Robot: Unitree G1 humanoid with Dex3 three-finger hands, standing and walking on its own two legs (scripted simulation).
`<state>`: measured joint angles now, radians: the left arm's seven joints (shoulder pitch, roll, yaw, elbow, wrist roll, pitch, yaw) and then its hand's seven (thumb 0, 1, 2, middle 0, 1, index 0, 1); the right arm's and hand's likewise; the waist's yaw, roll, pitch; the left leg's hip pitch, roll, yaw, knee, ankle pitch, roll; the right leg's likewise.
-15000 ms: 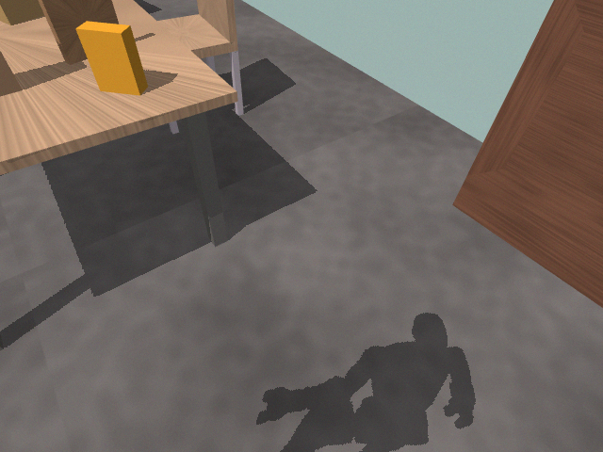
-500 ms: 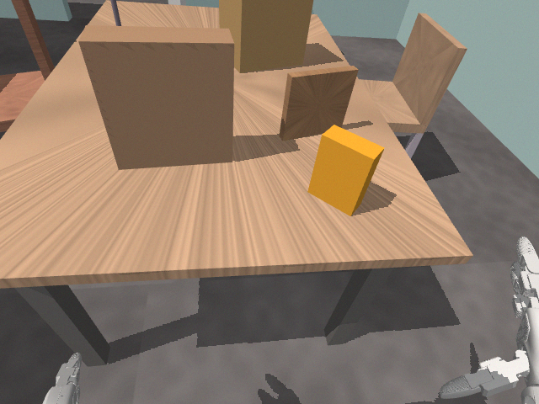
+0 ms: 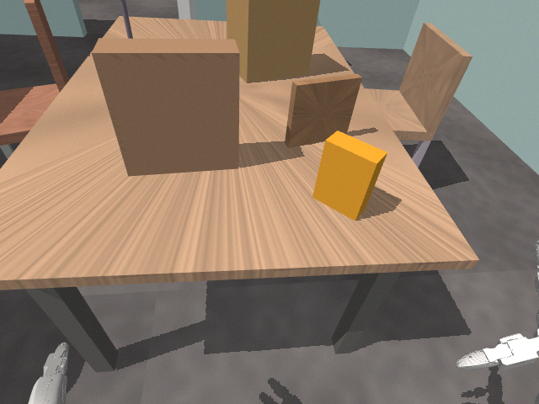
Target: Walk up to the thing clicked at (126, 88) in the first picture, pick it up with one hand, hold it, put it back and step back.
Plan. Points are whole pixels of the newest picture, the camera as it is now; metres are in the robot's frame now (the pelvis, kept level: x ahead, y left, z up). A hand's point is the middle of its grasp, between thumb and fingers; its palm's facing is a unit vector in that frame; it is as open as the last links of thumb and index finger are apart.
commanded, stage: go down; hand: right
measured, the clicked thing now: (346, 176) +0.57 -0.20 +0.03
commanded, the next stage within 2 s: none
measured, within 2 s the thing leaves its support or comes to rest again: neither
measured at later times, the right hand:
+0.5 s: hand (498, 231) +0.32 -0.34 +0.14, palm faces +0.18 +0.98 -0.06, open 17.5 cm
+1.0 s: hand (506, 203) +0.37 -0.37 +0.15, palm faces +0.19 +0.98 +0.01, open 17.5 cm
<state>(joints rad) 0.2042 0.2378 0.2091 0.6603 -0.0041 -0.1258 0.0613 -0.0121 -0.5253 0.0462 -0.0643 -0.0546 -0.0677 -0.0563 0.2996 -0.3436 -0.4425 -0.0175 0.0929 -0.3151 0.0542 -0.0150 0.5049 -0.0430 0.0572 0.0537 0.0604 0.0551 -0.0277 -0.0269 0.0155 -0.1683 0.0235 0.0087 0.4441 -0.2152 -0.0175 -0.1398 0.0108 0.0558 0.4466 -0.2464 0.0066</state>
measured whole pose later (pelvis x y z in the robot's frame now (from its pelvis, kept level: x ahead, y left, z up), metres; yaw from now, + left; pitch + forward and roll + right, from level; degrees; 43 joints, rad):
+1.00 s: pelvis +0.00 -0.01 -0.01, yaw +1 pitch +6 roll +1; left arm 0.23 0.25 -0.04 0.66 0.00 -0.25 0.19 -0.01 -0.56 0.07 -0.06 -0.05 -0.05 -0.06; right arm -0.54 -0.78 -0.61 0.95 0.26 -0.06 0.55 -0.02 0.54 -0.02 0.06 0.05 0.05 0.05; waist 0.04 0.00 -0.05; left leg -0.40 0.00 0.00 0.53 -0.23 -0.02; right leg -0.40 -0.01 0.05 0.60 -0.30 0.00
